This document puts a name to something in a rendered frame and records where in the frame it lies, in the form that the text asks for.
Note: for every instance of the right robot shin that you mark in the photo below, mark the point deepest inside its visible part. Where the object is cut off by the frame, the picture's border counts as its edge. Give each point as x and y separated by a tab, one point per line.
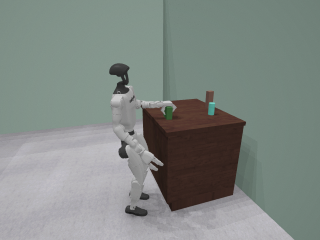
135	193

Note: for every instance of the table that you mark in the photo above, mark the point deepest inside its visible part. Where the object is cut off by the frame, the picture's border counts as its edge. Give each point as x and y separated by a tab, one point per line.
199	152

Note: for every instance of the right robot foot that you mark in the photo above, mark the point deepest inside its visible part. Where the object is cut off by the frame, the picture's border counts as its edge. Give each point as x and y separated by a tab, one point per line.
137	211

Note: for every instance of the robot left upper arm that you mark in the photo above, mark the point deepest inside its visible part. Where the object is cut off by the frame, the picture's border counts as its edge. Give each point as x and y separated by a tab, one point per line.
137	102

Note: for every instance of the sponge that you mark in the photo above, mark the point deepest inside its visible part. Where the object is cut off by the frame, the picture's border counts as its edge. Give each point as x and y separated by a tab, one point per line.
168	112

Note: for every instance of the left robot hand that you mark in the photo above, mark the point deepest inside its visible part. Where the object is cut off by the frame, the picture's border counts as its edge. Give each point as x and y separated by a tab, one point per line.
168	104

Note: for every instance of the right robot hand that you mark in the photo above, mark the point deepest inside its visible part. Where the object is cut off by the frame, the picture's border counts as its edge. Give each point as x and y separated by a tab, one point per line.
147	157

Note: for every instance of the robot left forearm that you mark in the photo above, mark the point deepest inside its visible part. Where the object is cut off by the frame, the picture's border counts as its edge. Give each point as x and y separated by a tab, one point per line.
151	104

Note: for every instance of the robot right upper arm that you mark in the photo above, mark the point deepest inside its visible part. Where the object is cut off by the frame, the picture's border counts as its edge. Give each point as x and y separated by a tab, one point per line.
117	104

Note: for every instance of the robot right forearm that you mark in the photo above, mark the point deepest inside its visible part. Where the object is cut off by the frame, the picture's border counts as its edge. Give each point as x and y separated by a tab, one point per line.
126	137

